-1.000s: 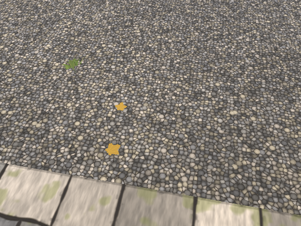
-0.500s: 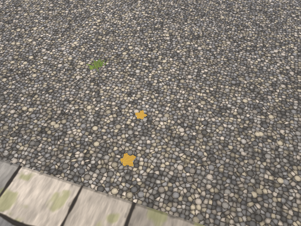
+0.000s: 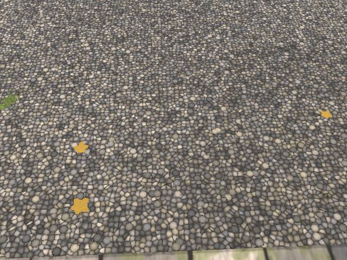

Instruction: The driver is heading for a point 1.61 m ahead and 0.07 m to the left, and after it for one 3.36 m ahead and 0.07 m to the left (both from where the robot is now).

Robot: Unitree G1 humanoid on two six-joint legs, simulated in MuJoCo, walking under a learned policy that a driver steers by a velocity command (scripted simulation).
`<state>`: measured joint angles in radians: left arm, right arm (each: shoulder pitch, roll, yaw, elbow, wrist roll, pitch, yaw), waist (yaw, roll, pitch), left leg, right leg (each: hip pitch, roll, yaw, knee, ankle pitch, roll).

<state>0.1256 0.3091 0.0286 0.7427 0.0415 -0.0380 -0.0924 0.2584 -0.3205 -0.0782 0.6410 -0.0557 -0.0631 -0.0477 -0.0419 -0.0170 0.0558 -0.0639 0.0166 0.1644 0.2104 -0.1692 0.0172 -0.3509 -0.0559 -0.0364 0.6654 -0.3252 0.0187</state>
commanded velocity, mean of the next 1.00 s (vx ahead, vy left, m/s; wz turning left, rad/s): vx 0.00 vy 0.00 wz -0.18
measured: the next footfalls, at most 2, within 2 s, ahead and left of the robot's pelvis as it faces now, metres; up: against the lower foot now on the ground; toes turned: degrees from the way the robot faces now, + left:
right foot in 0.06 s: +0.05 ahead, -0.13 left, +0.00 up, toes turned -6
left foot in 0.48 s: +0.07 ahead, +0.09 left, +0.00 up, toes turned -5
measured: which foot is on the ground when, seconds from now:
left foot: down 0.00-0.08, up 0.10-0.46, down 0.48-1.00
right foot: up 0.00-0.04, down 0.06-1.00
